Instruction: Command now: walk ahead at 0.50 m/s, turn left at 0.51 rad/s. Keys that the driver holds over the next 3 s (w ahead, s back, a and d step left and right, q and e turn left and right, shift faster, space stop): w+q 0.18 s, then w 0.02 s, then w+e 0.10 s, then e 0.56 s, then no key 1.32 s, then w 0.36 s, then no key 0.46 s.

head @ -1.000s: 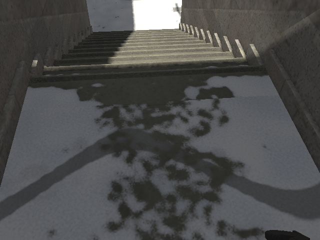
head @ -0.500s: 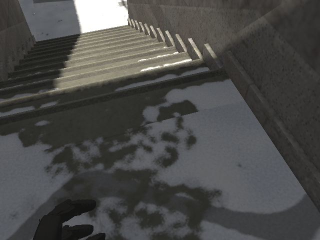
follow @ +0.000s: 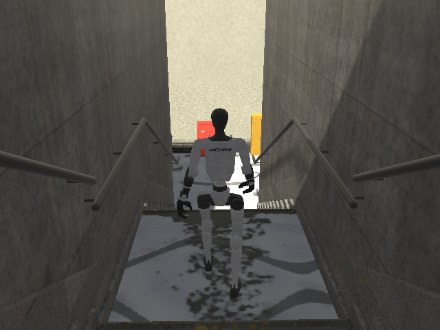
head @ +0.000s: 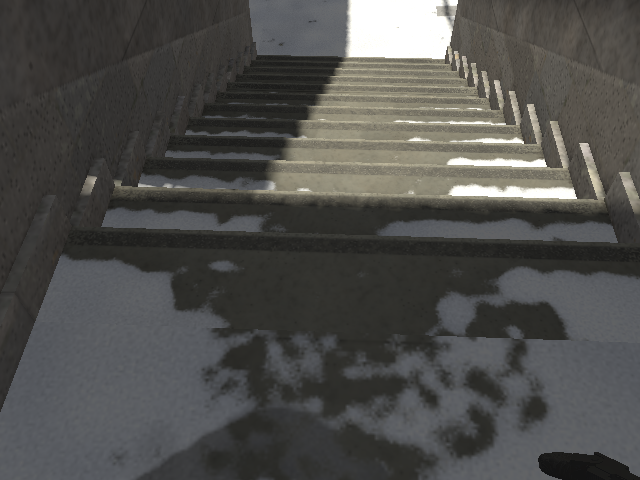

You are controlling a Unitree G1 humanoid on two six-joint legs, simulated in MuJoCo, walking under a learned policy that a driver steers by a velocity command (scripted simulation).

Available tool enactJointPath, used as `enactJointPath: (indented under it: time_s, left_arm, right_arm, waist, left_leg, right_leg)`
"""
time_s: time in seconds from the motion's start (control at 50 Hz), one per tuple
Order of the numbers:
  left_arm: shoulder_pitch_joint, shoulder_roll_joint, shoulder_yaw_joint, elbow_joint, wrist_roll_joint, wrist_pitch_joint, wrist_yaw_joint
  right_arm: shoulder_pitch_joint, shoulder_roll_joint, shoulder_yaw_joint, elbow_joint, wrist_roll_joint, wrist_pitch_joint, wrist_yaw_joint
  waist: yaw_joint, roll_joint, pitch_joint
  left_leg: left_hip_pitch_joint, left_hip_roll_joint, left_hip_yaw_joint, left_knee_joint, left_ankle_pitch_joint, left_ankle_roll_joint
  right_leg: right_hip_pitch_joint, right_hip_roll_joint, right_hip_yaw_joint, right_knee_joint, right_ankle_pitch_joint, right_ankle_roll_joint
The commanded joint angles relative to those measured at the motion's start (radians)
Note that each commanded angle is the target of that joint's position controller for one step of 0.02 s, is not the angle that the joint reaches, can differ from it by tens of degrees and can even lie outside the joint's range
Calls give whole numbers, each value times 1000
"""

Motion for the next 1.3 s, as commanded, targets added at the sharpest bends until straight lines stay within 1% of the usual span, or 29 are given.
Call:
enactJointPath:
  time_s: [0.02,0.04,0.06,0.1,0.12,0.2,0.28,0.38,0.44,0.48,0.5,0.52,0.54,0.56,0.6,0.64,0.72,0.8,0.92,0.96,0.98,1.0,1.02,1.04,1.08,1.14,1.2,1.26,1.3]
  left_arm:
    - [49,49,-14,-138,28,-39,-3]
    - [3,111,-4,-141,9,-85,-23]
    - [-100,167,15,-183,-26,-103,-30]
    - [-165,143,14,-203,-4,-104,-17]
    - [-157,149,24,-206,6,-90,-12]
    - [-154,99,20,-236,24,-49,-12]
    - [-276,64,1,-256,15,-48,-22]
    - [-378,88,2,-295,6,-58,-46]
    - [-340,113,11,-301,9,-62,-63]
    - [-194,164,36,-270,16,-63,-65]
    - [-84,234,53,-262,22,-63,-58]
    - [-77,285,53,-283,34,-53,-54]
    - [-48,220,44,-287,17,-38,-51]
    - [-109,192,40,-316,5,-23,-48]
    - [-185,159,27,-341,0,7,-38]
    - [-221,172,32,-352,10,24,-34]
    - [-210,199,50,-360,13,40,-15]
    - [-220,203,56,-377,1,64,2]
    - [-198,186,52,-382,2,94,7]
    - [-179,163,43,-373,-9,100,10]
    - [-142,124,30,-372,0,97,8]
    - [-179,136,40,-402,-14,86,9]
    - [-183,207,62,-391,11,75,11]
    - [-156,234,79,-361,-1,80,14]
    - [-105,179,70,-316,3,105,27]
    - [-143,102,42,-321,-6,113,26]
    - [-222,55,15,-347,-3,101,11]
    - [-176,92,26,-320,-12,95,6]
    - [-153,131,30,-311,4,91,9]
  right_arm:
    - [372,-341,-111,1,-2,-6,-23]
    - [402,-268,-87,-12,-5,-8,-30]
    - [362,-220,-72,-9,-14,-12,-34]
    - [227,-165,-56,-37,-7,-14,-35]
    - [187,-142,-46,-54,-12,-14,-36]
    - [194,-169,-54,-58,-6,-18,-48]
    - [251,-163,-47,-21,-8,-17,-61]
    - [295,-178,-39,25,-19,-15,-65]
    - [263,-190,-41,32,-21,-8,-72]
    - [214,-199,-44,19,-13,0,-83]
    - [217,-180,-35,-8,-31,-1,-89]
    - [368,-97,-10,-13,-50,-9,-83]
    - [400,-145,-8,-6,-37,-11,-71]
    - [312,-192,-21,-20,-14,-1,-69]
    - [198,-190,-26,-46,-19,33,-84]
    - [208,-166,-28,-59,-24,58,-95]
    - [217,-133,-23,-46,-31,58,-110]
    - [156,-129,-26,-58,-26,62,-111]
    - [156,-129,-32,-59,-11,31,-86]
    - [194,-136,-39,-46,-21,25,-77]
    - [198,-199,-50,-62,-47,26,-80]
    - [183,-264,-65,-54,-78,32,-75]
    - [149,-224,-58,-75,-83,25,-74]
    - [100,-197,-49,-85,-62,19,-78]
    - [57,-150,-31,-84,-22,15,-81]
    - [74,-104,-8,-65,-30,23,-83]
    - [122,-138,-18,-40,-25,34,-91]
    - [144,-170,-22,-22,-11,42,-88]
    - [191,-154,-15,-1,-8,25,-81]
  waist:
    - [-145,203,-315]
    - [-179,164,-447]
    - [-188,116,-306]
    - [-109,-32,-139]
    - [-72,-25,-109]
    - [-36,16,-72]
    - [-97,57,-45]
    - [-142,59,-11]
    - [-110,70,-44]
    - [-24,53,-114]
    - [9,-35,-220]
    - [-66,-270,-333]
    - [-37,-241,-447]
    - [-18,-151,-352]
    - [-34,-19,-186]
    - [-83,-76,-122]
    - [-82,-129,-167]
    - [-61,-146,-154]
    - [-47,-188,-146]
    - [-70,-167,-137]
    - [-49,-27,-136]
    - [-35,255,-56]
    - [-57,214,-62]
    - [-39,134,-57]
    - [-24,89,-47]
    - [-40,116,-50]
    - [-94,178,-75]
    - [-81,180,-72]
    - [-75,127,-71]
  left_leg:
    - [902,290,-630,-97,-50,295]
    - [985,374,-884,-234,-46,345]
    - [896,321,-707,-236,25,279]
    - [600,230,-475,-259,198,206]
    - [499,197,-419,-287,249,192]
    - [337,157,-337,-348,315,199]
    - [323,113,-219,-355,274,128]
    - [428,160,-198,-293,374,83]
    - [508,187,-192,-187,506,53]
    - [509,127,-144,20,626,5]
    - [388,59,-98,272,410,-44]
    - [44,-88,-53,652,-420,-129]
    - [-63,-90,-156,766,-582,-142]
    - [-119,-42,-176,814,-518,-148]
    - [-124,8,-145,733,-421,-154]
    - [-23,19,-130,586,-373,-155]
    - [43,-6,-117,406,-310,-179]
    - [65,-14,-138,292,-241,-183]
    - [177,-23,-116,33,-232,-140]
    - [325,12,-110,-166,-112,-99]
    - [402,192,-271,-226,-77,-33]
    - [337,336,-473,-292,82,106]
    - [282,400,-536,-301,137,174]
    - [269,351,-461,-285,145,144]
    - [299,266,-339,-248,165,86]
    - [343,202,-238,-231,220,81]
    - [401,188,-228,-198,225,78]
    - [394,198,-264,-168,217,80]
    - [324,179,-264,-158,179,9]
  right_leg:
    - [-686,26,58,854,239,1]
    - [-804,68,279,983,-71,-13]
    - [-879,12,303,976,-4,-32]
    - [-806,-56,275,798,111,-32]
    - [-738,-77,273,745,137,-25]
    - [-679,-70,237,583,233,33]
    - [-641,-59,205,297,522,34]
    - [-617,-15,194,128,621,-19]
    - [-576,15,194,91,504,-66]
    - [-397,61,163,0,574,-105]
    - [-179,-64,310,33,933,-169]
    - [149,-315,632,87,1331,-357]
    - [214,-361,805,19,1163,-420]
    - [121,-307,737,-9,952,-377]
    - [-135,-230,624,-75,701,-302]
    - [-319,-151,572,-135,558,-266]
    - [-354,-113,545,-134,562,-266]
    - [-385,-88,603,-154,253,-231]
    - [-322,-93,684,-106,250,-206]
    - [-376,-41,647,-47,223,-152]
    - [-473,31,558,101,74,-95]
    - [-618,185,346,268,-44,-45]
    - [-608,150,359,506,-103,-1]
    - [-600,149,380,619,-52,13]
    - [-608,142,377,723,34,50]
    - [-570,113,326,612,87,83]
    - [-450,46,235,307,57,92]
    - [-323,57,191,28,207,67]
    - [-184,9,266,-103,439,16]
Next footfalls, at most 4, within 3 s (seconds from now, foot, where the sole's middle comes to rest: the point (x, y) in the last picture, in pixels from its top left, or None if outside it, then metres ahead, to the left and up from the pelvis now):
0.48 right None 0.45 -0.08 -0.75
0.98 left None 0.41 0.14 -0.75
1.30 right None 0.31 -0.11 -0.75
2.80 right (420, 397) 0.63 -0.14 -0.75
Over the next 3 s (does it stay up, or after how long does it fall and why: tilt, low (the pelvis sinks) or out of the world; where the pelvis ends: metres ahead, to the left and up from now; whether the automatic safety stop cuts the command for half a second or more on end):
stays up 0.52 -0.03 0.02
